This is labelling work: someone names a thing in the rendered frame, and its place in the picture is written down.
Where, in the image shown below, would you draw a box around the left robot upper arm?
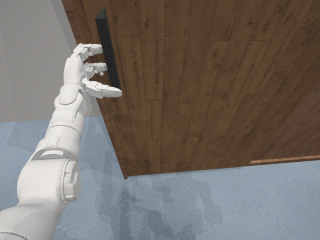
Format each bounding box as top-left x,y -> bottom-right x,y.
0,158 -> 82,240

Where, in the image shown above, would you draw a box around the wardrobe door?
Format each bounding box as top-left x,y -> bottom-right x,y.
252,80 -> 320,161
72,0 -> 320,176

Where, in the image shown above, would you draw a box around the handle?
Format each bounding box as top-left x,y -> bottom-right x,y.
95,8 -> 122,91

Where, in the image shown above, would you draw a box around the robot left forearm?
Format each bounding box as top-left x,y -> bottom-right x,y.
17,83 -> 88,200

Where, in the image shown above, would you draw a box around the left robot hand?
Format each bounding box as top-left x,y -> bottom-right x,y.
63,43 -> 122,99

